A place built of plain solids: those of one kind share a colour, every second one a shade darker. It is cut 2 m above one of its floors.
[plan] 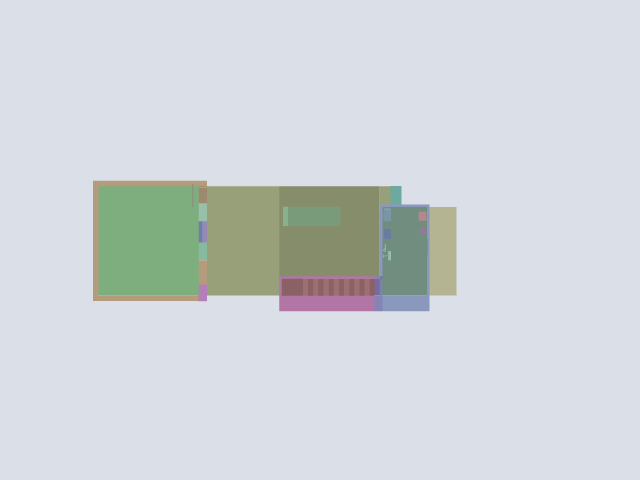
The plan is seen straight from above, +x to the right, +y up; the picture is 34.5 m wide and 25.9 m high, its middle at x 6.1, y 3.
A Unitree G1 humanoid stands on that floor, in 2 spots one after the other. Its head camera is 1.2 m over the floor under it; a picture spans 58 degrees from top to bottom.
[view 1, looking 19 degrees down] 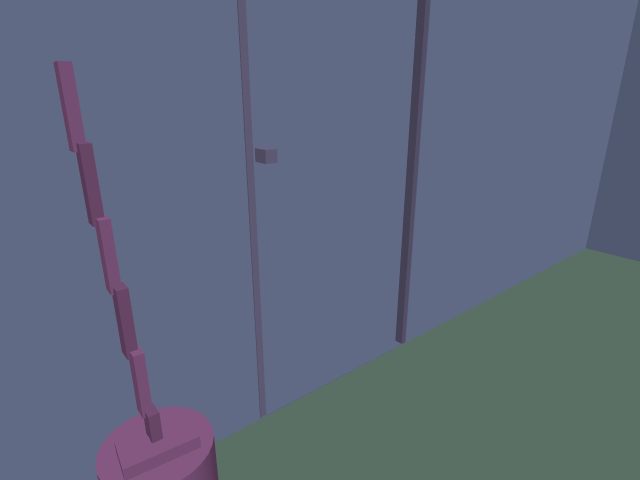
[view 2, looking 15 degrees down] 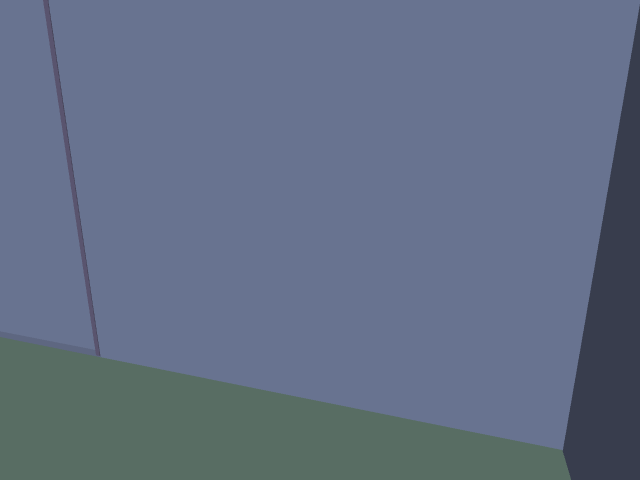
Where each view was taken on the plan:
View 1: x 10.67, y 3.73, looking -39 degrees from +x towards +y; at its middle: wall_cellar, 1.70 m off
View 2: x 10.27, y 0.45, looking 18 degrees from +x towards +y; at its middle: wall_cellar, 1.75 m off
